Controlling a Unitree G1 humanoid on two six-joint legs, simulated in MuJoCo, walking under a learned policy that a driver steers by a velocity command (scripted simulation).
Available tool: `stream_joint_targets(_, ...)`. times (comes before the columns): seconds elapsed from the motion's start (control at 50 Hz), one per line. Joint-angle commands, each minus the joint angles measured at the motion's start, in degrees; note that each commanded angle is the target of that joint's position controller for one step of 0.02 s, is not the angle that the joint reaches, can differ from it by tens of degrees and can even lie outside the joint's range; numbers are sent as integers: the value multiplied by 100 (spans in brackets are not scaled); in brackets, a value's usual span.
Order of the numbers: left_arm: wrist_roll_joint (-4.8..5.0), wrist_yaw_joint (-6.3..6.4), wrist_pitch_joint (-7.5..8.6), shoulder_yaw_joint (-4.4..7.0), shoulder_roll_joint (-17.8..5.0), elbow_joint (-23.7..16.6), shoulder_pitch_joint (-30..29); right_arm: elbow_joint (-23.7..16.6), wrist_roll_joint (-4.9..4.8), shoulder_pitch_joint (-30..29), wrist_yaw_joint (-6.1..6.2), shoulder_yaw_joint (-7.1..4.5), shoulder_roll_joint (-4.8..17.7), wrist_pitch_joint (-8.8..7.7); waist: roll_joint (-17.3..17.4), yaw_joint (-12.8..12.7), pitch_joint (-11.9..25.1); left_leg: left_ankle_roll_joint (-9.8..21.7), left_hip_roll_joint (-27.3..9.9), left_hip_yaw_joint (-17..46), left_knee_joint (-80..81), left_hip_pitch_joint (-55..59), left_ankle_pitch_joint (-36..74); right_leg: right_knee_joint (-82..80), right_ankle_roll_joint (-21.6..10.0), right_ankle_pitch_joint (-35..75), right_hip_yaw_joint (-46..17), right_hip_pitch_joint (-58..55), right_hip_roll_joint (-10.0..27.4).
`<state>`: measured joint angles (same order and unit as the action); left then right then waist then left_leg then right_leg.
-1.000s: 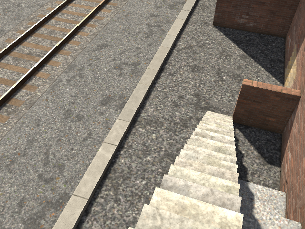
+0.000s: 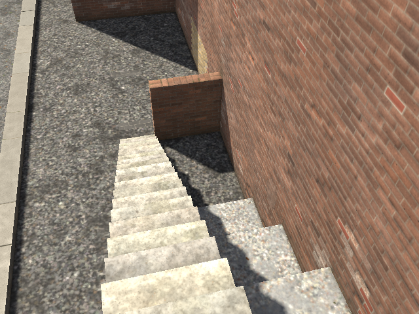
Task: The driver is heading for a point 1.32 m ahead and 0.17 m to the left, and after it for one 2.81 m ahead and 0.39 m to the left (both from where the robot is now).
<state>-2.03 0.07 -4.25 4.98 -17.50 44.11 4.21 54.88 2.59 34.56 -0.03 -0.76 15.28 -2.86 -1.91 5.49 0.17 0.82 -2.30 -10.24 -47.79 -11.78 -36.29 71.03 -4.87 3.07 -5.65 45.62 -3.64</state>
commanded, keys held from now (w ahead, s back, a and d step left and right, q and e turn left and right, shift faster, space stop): w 0.26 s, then w+q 0.74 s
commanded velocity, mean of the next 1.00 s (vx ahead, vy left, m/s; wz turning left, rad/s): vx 0.49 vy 0.00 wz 0.17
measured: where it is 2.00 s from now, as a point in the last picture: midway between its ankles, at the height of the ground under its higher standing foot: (156, 313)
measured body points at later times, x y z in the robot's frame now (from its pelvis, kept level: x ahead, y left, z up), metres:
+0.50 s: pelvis +0.19 -0.07 -0.17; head +0.18 -0.08 +0.28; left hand +0.15 +0.18 -0.31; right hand +0.20 -0.34 -0.32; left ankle +0.29 +0.09 -0.78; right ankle +0.15 -0.11 -0.88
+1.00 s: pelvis +0.39 +0.00 -0.34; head +0.39 +0.02 +0.11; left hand +0.26 +0.21 -0.50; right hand +0.53 -0.24 -0.47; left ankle +0.40 +0.04 -1.07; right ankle +0.30 -0.15 -0.83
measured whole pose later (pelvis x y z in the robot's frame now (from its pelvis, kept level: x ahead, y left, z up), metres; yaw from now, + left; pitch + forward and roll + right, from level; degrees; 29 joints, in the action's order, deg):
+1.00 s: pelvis +0.39 +0.00 -0.34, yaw +13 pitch +0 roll -3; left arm -3.7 -0.6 -0.7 1.0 -11.7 56.2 27.0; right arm 54.0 -1.1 14.4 -1.5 -3.3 14.2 1.6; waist 0.7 -5.6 -0.3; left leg 7.7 4.6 -0.1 -36.3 -18.3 -17.3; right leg 104.4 0.4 -44.6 2.9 30.3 0.9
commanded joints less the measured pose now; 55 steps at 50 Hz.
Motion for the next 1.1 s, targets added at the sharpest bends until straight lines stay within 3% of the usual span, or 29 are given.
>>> stream_joint_targets(0.02,-79,-66,95,-111,24,-498,-490,-274,19,-208,44,21,240,-222,314,-272,-527,-2,-1041,1230,940,-587,2082,-1331,33,1689,-21,288,98)
stream_joint_targets(0.08,256,-327,223,-274,249,-346,-504,-256,-33,-597,-73,-15,401,-315,496,-181,-494,146,-849,566,852,-1877,630,-2930,38,3158,764,-2278,162)
stream_joint_targets(0.12,414,-299,211,-286,126,-232,-625,-42,36,-280,-74,-57,326,-218,626,147,-862,273,-964,557,405,-1087,1268,-3916,72,2801,771,-2064,423)
stream_joint_targets(0.14,342,-256,274,-309,72,-54,-493,44,64,-34,-46,-99,372,-126,363,293,-1030,345,-954,626,14,-634,1694,-4511,80,2558,814,-2021,523)
stream_joint_targets(0.18,276,-128,318,-235,-8,453,823,181,145,60,61,-98,353,145,551,-245,-824,527,-999,598,-1545,-153,2635,-5247,-129,1621,661,-2706,730)
stream_joint_targets(0.2,109,-137,366,-174,-46,916,1723,211,37,-120,147,-186,554,226,558,-595,-707,641,-821,624,-2760,-793,2513,-5541,-204,1467,473,-3977,785)
stream_joint_targets(0.22,-7,-89,393,-44,-268,1299,2593,225,-20,38,126,-202,579,244,-406,-938,-195,619,-321,292,-4627,-1087,2062,-5662,-235,2004,869,-4933,596)
stream_joint_targets(0.24,56,-137,433,32,-862,1563,3273,175,-141,511,-10,-223,282,263,-1551,-583,436,285,352,229,-6851,-3701,-1973,-3045,-580,5093,133,-7353,1482)
stream_joint_targets(0.26,316,-257,432,-41,-912,1295,3231,-141,-198,270,32,-169,357,286,-1159,-767,1070,309,216,830,-7078,-4705,-1582,-2542,-698,5715,-483,-7732,1821)
stream_joint_targets(0.28,376,-363,452,-83,-673,1164,2988,-114,-240,28,102,-257,641,287,-239,-792,1180,307,190,1047,-6706,-4579,-570,-3297,-744,5267,-855,-7117,2252)
stream_joint_targets(0.34,176,-321,787,-163,-408,979,1971,-28,-93,-456,275,-292,393,478,-561,-257,274,-35,159,2053,-4753,-3975,1673,-4158,-1493,2029,-1939,-4095,2961)
stream_joint_targets(0.38,59,-341,993,-438,217,781,1652,10,-181,-1192,160,-358,347,706,-122,-257,-321,-302,297,1863,-3499,-3451,2654,-4558,-1102,573,-1323,-2664,2353)
stream_joint_targets(0.46,71,-246,1098,-421,-140,1098,2432,327,-12,-861,94,-367,74,882,-246,-139,-129,64,602,1716,-3016,-3253,4073,-4066,-396,909,-610,-2583,1729)
stream_joint_targets(0.5,214,-199,1184,-538,228,1149,2285,49,20,-1569,3,-352,6,840,-538,-167,-476,75,604,2091,-2281,-3898,4699,-3909,-42,29,-474,-2883,1537)
stream_joint_targets(0.56,119,-14,1119,-519,88,1296,2459,-218,130,-2243,-68,-320,6,769,-320,-312,-695,58,494,1872,-939,-3478,5891,-4165,35,-1156,-282,-2716,1577)
stream_joint_targets(0.68,-82,136,949,-479,199,1479,2917,-619,-117,-3290,-172,-269,-99,564,29,-1008,-1264,228,343,1442,685,-3166,6274,-3294,-39,-2029,146,-2901,1576)
stream_joint_targets(0.78,-241,56,747,-392,228,1554,3087,-845,-222,-3479,-166,-263,-100,377,-89,-1352,-1015,563,268,746,1021,-2432,5641,-2349,-85,-1128,183,-3026,1645)
stream_joint_targets(0.82,-371,134,571,-364,204,1616,3163,-849,-391,-3162,-129,-265,-51,324,103,-1180,-1045,721,-240,1162,2715,-2584,4856,-1687,-82,-229,179,-3888,1807)
stream_joint_targets(0.84,-284,26,497,-378,155,1714,2778,-333,-266,-1826,-113,-354,15,398,-271,-597,59,791,46,658,853,-171,5616,-708,-250,392,361,-2934,1803)
stream_joint_targets(0.86,-195,22,538,-363,183,1454,3010,-450,-282,-2050,-57,-352,278,319,316,-790,-468,836,158,671,2922,-969,4140,-274,-73,905,565,-3583,1534)
stream_joint_targets(0.88,-265,58,516,-352,14,1525,3123,-190,-158,-1458,-54,-376,204,284,571,-472,-323,918,171,745,3429,320,4563,1041,-71,230,698,-3060,1316)
stream_joint_targets(0.92,-129,-17,481,-324,249,1011,3181,296,-272,-46,-181,-565,1115,360,1321,-490,1010,1720,-1267,2245,153,4205,8971,4487,416,-5827,1121,726,354)
stream_joint_targets(0.94,-102,-56,443,-284,-92,691,2604,136,-607,-90,-201,-539,1142,442,642,-242,1401,2163,-1584,2912,386,4090,9138,4417,584,-5446,1013,1212,419)
stream_joint_targets(0.98,-155,-103,487,-306,-89,492,2071,-65,-379,-631,-103,-569,1246,492,419,-446,704,2656,-2051,4115,1954,2685,4625,3115,612,-4488,514,1789,684)
stream_joint_targets(1.0,-180,-60,435,-225,-209,527,1760,-314,-269,-1177,-62,-471,942,488,267,-627,29,2432,-1784,4172,2097,1438,3951,2699,686,-4246,504,1447,787)
stream_joint_targets(1.02,-118,33,385,-194,-228,509,1628,-350,-187,-1451,-66,-281,525,389,91,-884,-526,1939,-1391,3618,1704,414,4817,1823,765,-2573,255,1137,860)
stream_joint_targets(1.04,-75,29,259,-282,79,469,1663,-316,-316,-1472,28,-231,455,310,329,-1000,-500,1681,-974,3169,2073,-721,4995,852,917,-1916,493,226,806)
stream_joint_targets(1.08,-308,0,136,-305,207,550,2037,-282,-380,-1426,136,-225,514,174,752,-1030,-171,1702,-548,3150,1830,-1100,5332,758,1033,-1869,710,-429,662)
stream_joint_targets(1.1,-266,1,139,-237,87,770,2388,-222,-307,-1313,118,-235,636,104,750,-1121,21,1659,-462,3118,1686,-1187,5509,748,917,-1275,763,-853,565)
